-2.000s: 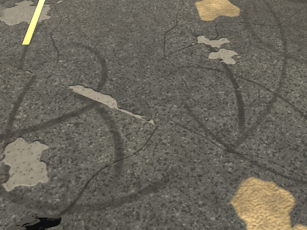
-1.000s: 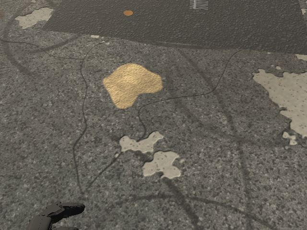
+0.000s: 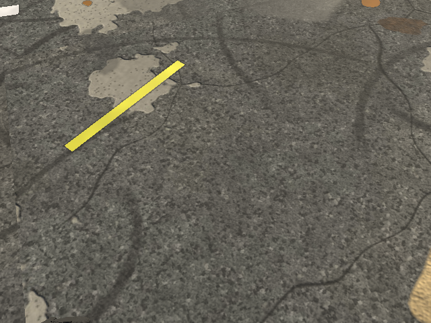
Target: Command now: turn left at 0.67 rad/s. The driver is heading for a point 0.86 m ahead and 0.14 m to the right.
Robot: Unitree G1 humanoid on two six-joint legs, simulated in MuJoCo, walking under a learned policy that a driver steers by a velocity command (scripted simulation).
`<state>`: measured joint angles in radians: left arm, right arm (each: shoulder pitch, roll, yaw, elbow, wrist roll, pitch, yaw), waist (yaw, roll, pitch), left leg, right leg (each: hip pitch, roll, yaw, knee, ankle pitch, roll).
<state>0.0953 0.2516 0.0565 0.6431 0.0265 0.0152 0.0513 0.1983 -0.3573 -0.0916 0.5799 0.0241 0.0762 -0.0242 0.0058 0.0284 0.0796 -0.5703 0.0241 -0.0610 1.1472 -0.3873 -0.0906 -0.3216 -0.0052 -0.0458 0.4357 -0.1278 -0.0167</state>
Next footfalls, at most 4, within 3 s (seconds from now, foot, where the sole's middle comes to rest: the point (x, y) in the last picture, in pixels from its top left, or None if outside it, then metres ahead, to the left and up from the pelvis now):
0.16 left None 0.03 0.15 -0.77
0.50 right None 0.05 -0.10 -0.77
1.38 right None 0.17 -0.26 -0.77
1.88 left None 0.38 -0.14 -0.77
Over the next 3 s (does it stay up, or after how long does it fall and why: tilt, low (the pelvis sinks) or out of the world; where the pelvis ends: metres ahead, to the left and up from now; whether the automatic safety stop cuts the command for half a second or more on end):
stays up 0.61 -0.03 0.00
